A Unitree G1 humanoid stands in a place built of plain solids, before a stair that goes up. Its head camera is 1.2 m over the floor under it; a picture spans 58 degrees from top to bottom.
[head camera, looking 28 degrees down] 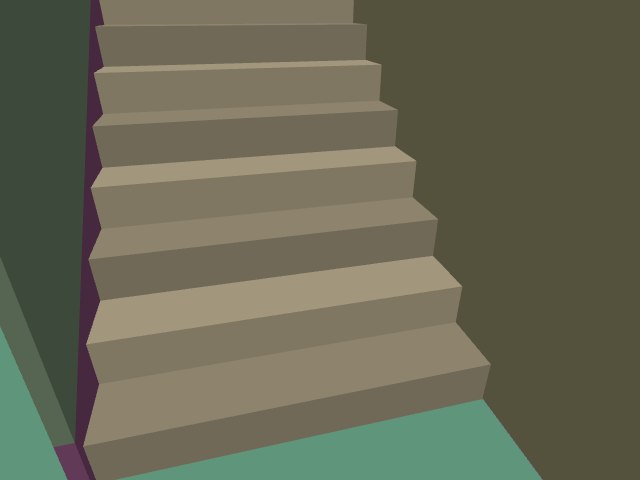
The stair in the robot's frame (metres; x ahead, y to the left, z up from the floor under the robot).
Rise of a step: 0.16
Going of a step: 0.23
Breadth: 1.25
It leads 14 degrees to the left of straight ahead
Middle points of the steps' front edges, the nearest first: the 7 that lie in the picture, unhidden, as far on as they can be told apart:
0.92 0.04 0.16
1.14 0.09 0.33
1.36 0.15 0.49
1.58 0.20 0.65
1.80 0.26 0.81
2.01 0.31 0.98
2.23 0.37 1.14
